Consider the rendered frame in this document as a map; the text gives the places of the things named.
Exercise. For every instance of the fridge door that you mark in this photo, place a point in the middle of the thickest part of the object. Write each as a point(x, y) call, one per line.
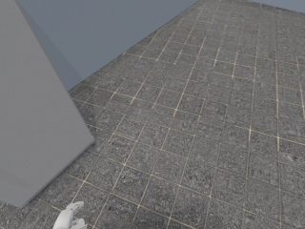
point(40, 128)

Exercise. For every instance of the robot left hand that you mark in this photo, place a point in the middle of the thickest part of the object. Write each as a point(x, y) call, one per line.
point(65, 218)

